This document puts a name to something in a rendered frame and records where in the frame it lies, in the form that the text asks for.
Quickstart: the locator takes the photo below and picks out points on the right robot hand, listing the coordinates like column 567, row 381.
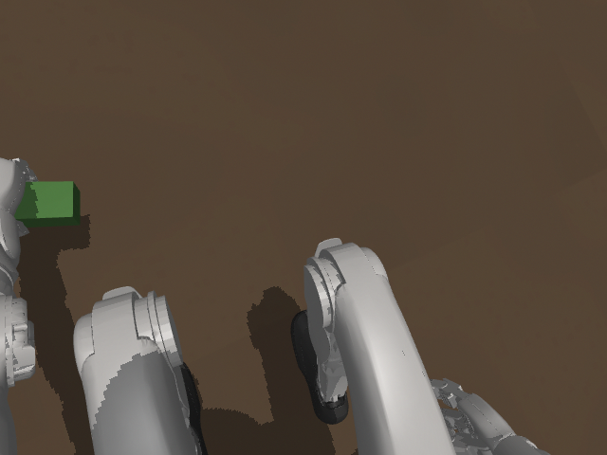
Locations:
column 480, row 427

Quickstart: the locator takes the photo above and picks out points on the right robot arm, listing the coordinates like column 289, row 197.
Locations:
column 517, row 445

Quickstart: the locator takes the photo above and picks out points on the right robot foot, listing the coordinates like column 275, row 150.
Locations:
column 328, row 412

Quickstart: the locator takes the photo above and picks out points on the left robot foot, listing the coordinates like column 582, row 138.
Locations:
column 195, row 409

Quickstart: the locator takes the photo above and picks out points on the left robot arm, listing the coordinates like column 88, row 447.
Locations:
column 17, row 347

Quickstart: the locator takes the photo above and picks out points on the left robot hand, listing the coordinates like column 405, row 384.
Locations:
column 14, row 173

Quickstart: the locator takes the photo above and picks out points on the small box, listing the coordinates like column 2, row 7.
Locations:
column 50, row 204

